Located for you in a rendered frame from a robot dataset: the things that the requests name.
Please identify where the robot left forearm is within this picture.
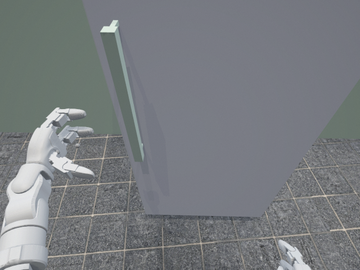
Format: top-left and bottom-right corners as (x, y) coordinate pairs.
(0, 163), (54, 270)

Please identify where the handle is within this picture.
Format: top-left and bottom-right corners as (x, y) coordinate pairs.
(100, 20), (144, 162)

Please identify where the fridge door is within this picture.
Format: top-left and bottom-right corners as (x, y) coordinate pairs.
(83, 0), (360, 217)

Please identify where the robot right hand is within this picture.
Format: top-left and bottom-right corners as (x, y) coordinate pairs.
(277, 240), (311, 270)

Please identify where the robot left hand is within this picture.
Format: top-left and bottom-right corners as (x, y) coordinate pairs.
(26, 107), (95, 179)

